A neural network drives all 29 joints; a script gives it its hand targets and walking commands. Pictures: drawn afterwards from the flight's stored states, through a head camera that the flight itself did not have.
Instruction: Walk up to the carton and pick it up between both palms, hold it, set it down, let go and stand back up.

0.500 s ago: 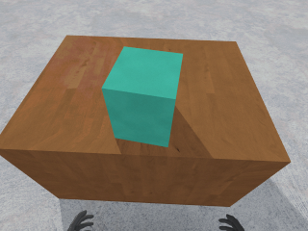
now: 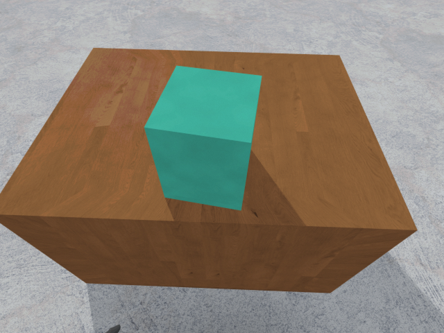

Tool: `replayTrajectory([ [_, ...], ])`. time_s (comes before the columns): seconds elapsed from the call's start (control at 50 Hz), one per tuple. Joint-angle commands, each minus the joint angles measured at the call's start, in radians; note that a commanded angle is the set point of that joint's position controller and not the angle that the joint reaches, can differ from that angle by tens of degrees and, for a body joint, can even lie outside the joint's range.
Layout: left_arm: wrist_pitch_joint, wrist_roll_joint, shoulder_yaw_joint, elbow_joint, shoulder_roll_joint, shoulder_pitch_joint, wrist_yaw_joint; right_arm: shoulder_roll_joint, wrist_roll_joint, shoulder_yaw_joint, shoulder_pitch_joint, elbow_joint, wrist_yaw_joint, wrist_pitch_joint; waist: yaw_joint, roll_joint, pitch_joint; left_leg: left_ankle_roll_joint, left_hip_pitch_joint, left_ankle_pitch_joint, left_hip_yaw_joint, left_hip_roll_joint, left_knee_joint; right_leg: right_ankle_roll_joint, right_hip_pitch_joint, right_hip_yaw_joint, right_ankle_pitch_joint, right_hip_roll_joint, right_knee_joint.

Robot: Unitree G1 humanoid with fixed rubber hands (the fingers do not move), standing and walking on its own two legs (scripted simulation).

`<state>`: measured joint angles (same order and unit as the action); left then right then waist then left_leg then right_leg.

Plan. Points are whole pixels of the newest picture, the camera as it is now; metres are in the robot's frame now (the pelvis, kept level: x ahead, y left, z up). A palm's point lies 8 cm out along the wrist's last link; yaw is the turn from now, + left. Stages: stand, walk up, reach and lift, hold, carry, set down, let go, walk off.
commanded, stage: stand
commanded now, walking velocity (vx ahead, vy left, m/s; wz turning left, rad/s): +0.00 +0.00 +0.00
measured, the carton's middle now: (210, 140) +0.52 +0.03 +0.00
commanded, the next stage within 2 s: none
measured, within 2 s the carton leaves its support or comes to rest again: neither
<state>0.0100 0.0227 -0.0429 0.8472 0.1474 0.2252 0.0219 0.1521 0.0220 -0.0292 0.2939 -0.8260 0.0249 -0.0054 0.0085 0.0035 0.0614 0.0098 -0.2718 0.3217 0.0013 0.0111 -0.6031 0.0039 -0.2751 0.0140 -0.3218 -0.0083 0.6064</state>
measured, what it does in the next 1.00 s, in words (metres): stands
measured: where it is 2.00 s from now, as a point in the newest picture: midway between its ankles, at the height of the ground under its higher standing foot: outside the picture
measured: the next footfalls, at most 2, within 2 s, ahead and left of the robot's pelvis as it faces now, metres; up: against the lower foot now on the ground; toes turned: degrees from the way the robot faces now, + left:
none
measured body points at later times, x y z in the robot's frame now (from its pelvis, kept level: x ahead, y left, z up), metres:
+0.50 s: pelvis +0.02 +0.00 +0.01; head +0.02 +0.00 +0.46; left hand +0.06 +0.23 -0.15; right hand +0.04 -0.22 -0.15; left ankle +0.00 +0.13 -0.73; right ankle +0.00 -0.12 -0.73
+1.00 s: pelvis +0.01 +0.01 +0.01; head +0.01 +0.01 +0.46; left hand -0.01 +0.21 -0.15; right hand -0.01 -0.20 -0.15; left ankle +0.00 +0.13 -0.73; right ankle +0.00 -0.12 -0.73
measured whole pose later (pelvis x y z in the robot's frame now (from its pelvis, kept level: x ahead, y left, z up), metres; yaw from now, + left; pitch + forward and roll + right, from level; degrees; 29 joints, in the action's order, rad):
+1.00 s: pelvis +0.01 +0.01 +0.01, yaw +0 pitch -3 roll +0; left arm 0.00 0.01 -0.02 1.16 0.10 0.28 0.05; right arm 0.11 0.02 -0.02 0.29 -1.15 0.04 0.00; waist 0.00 0.00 0.06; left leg 0.00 -0.16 0.26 0.00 0.00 -0.47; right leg -0.01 -0.16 0.01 -0.26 0.00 0.46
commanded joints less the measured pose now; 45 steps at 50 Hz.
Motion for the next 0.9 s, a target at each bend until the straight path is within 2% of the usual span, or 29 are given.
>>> replayTrajectory([
  [0.0, -0.014, 0.001, -0.031, -0.049, 0.107, 0.017, 0.002, 0.104, 0.002, -0.027, 0.021, 0.049, 0.011, 0.014, -0.013, 0.017, -0.011, -0.061, -0.046, -0.11, 0.083, 0.063, 0.162, 0.032, 0.03, 0.051, 0.142, 0.038, -0.118],
  [0.04, -0.013, -0.001, -0.024, -0.02, 0.096, 0.048, -0.003, 0.072, -0.002, -0.021, 0.025, 0.026, 0.011, 0.012, -0.016, 0.046, -0.006, -0.066, -0.053, -0.056, 0.102, 0.069, 0.196, 0.03, 0.032, 0.052, 0.139, 0.035, -0.109],
  [0.06, -0.018, -0.003, -0.027, -0.017, 0.114, 0.064, -0.002, 0.077, -0.002, -0.022, -0.009, 0.024, 0.005, 0.009, -0.029, 0.073, 0.006, -0.058, -0.049, -0.064, 0.07, 0.045, 0.175, 0.028, 0.007, 0.07, 0.114, 0.052, -0.141],
  [0.08, -0.016, 0.002, -0.024, -0.013, 0.095, 0.017, 0.006, 0.081, -0.001, -0.027, 0.002, 0.024, 0.002, 0.014, -0.009, 0.038, -0.045, -0.051, -0.016, -0.083, 0.073, 0.052, 0.164, 0.035, 0.042, 0.065, 0.14, 0.053, -0.147],
  [0.1, -0.022, 0.003, -0.02, -0.007, 0.091, 0.028, 0.006, 0.065, -0.01, -0.023, 0.017, 0.008, 0.004, 0.016, -0.013, 0.008, -0.058, -0.055, 0.002, -0.129, 0.076, 0.041, 0.152, 0.04, 0.042, 0.069, 0.171, 0.058, -0.146],
  [0.12, -0.022, 0.004, -0.013, 0.012, 0.083, 0.042, 0.01, 0.102, -0.004, -0.036, 0.044, -0.016, 0.002, 0.016, 0.004, -0.01, -0.041, -0.054, 0.024, -0.147, 0.061, 0.037, 0.138, 0.041, 0.001, 0.086, 0.171, 0.068, -0.175],
  [0.14, -0.024, 0.0, -0.013, 0.015, 0.077, 0.027, 0.013, 0.088, 0.003, -0.037, 0.012, -0.005, 0.004, 0.015, 0.0, -0.016, -0.016, -0.048, 0.057, -0.156, 0.057, 0.034, 0.13, 0.036, -0.036, 0.087, 0.149, 0.065, -0.177],
  [0.16, -0.031, 0.001, -0.014, 0.015, 0.089, 0.015, 0.009, 0.101, 0.002, -0.04, 0.03, -0.02, 0.006, 0.013, 0.006, 0.005, -0.058, -0.047, 0.121, -0.186, 0.052, 0.04, 0.125, 0.043, -0.038, 0.101, 0.152, 0.064, -0.186],
  [0.18, -0.036, 0.0, -0.022, 0.029, 0.109, 0.029, 0.011, 0.093, -0.002, -0.041, 0.04, -0.022, 0.006, 0.02, 0.012, 0.014, -0.123, -0.057, 0.129, -0.225, 0.063, 0.062, 0.122, 0.043, 0.036, 0.072, 0.245, 0.059, -0.171],
  [0.2, -0.035, -0.01, -0.024, 0.044, 0.116, 0.06, 0.009, 0.108, -0.004, -0.043, 0.066, -0.048, 0.01, 0.023, 0.009, 0.047, -0.104, -0.061, 0.097, -0.227, 0.074, 0.061, 0.131, 0.034, 0.036, 0.076, 0.25, 0.056, -0.172],
  [0.24, -0.034, -0.007, -0.015, 0.059, 0.074, 0.032, 0.013, 0.112, 0.0, -0.052, 0.068, -0.077, 0.008, 0.022, 0.013, 0.018, -0.054, -0.051, 0.084, -0.234, 0.062, 0.057, 0.147, 0.041, 0.024, 0.085, 0.232, 0.068, -0.177],
  [0.26, -0.032, -0.009, -0.023, 0.07, 0.104, 0.033, 0.011, 0.092, -0.007, -0.041, 0.04, -0.075, 0.014, 0.026, 0.002, -0.008, -0.112, -0.054, 0.09, -0.318, 0.075, 0.071, 0.142, 0.043, 0.09, 0.052, 0.303, 0.06, -0.136],
  [0.28, -0.031, -0.009, -0.025, 0.084, 0.097, 0.045, 0.013, 0.095, -0.01, -0.041, 0.032, -0.082, 0.015, 0.029, -0.005, -0.008, -0.123, -0.056, 0.091, -0.344, 0.071, 0.071, 0.139, 0.042, 0.112, 0.051, 0.331, 0.063, -0.13],
  [0.46, -0.015, -0.01, -0.016, 0.175, 0.072, 0.076, 0.023, 0.069, -0.006, -0.031, 0.04, -0.18, 0.022, 0.015, -0.01, -0.006, 0.005, -0.046, 0.074, -0.276, 0.064, 0.06, 0.183, 0.035, 0.073, 0.062, 0.274, 0.072, -0.183],
  [0.88, -0.015, -0.009, 0.009, 0.286, 0.035, 0.112, 0.026, 0.031, -0.007, -0.006, 0.058, -0.301, 0.023, 0.011, -0.007, -0.002, 0.033, -0.039, 0.086, -0.189, 0.065, 0.058, 0.237, 0.024, 0.08, 0.06, 0.193, 0.074, -0.238],
])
